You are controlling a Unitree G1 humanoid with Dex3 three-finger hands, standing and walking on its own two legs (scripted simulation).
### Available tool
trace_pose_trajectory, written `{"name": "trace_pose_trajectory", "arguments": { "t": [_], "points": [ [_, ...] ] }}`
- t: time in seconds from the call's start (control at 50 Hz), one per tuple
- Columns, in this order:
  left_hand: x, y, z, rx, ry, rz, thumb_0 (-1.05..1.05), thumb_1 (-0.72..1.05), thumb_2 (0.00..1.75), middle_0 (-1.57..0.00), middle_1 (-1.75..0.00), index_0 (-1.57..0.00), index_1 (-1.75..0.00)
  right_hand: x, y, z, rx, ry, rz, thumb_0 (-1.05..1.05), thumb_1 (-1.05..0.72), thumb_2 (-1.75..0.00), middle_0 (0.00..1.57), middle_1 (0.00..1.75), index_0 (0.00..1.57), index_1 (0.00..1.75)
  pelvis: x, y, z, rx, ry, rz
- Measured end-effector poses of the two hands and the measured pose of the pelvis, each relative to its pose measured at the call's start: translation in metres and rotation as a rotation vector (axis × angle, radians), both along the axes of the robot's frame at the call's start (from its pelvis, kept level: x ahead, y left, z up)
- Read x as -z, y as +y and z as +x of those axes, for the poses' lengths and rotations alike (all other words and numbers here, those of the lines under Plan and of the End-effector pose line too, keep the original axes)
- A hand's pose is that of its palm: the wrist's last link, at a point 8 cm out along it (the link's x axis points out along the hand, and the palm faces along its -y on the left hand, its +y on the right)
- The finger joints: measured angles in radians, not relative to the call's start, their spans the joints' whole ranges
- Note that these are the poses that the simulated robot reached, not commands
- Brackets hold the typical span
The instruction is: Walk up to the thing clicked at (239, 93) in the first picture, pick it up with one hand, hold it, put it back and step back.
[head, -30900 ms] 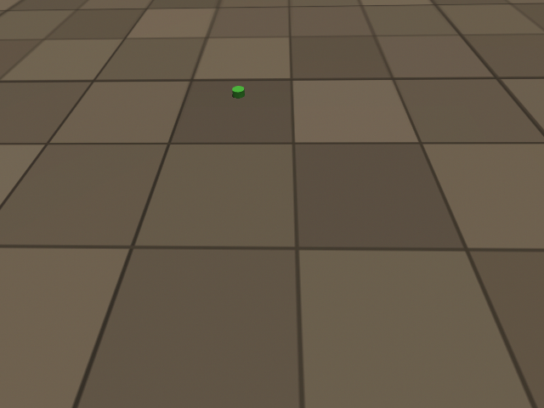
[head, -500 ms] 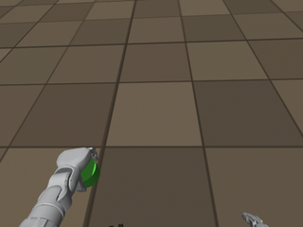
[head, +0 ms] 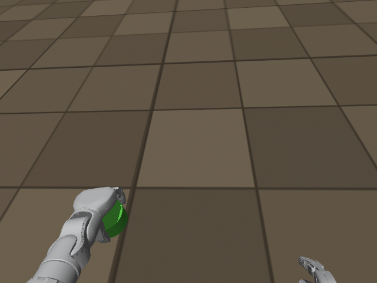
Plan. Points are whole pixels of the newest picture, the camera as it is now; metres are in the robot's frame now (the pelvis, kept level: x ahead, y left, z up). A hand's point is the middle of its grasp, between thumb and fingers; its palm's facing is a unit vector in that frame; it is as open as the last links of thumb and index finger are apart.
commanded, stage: hold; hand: left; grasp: from above
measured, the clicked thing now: (108, 217) +0.31 +0.22 -0.06
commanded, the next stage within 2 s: crouch in 0.86 s
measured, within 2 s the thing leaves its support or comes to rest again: neither
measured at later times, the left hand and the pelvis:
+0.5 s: hand (100, 223) +0.28 +0.22 -0.03, palm faces -0.44 -0.06 -0.89, open 10.7 cm; pelvis -0.01 +0.00 +0.00, yaw +0 degrees
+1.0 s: hand (101, 218) +0.29 +0.23 -0.03, palm faces -0.44 -0.05 -0.90, open 10.7 cm; pelvis +0.00 +0.00 +0.01, yaw +0 degrees
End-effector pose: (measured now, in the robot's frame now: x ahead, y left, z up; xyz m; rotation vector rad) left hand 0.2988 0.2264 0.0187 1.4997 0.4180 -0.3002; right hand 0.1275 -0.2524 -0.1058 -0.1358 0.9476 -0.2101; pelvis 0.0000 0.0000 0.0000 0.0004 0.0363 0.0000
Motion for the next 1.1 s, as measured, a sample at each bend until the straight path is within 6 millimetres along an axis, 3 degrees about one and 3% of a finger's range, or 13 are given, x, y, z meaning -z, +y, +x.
{"name": "trace_pose_trajectory", "arguments": {
  "t": [0.42, 1.1],
  "points": [
    [-0.01, 0.0, -0.011, 0.015, -0.003, -0.007, 0.0, -0.04, 0.59, -0.54, -0.79, -0.54, -0.71, -0.006, 0.006, 0.006, -0.015, -0.034, 0.007, 0.01, -0.91, -0.9, 0.2, 0.3, 0.2, 0.3, -0.004, 0.001, -0.006, 0.002, -0.026, 0.002],
    [-0.004, -0.001, -0.002, 0.014, -0.006, -0.008, 0.0, -0.05, 0.61, -0.53, -0.8, -0.54, -0.72, -0.004, 0.003, 0.012, 0.002, -0.001, 0.008, 0.01, -0.91, -0.9, 0.2, 0.3, 0.2, 0.3, -0.005, 0.0, 0.006, -0.003, -0.016, 0.001]
  ]
}}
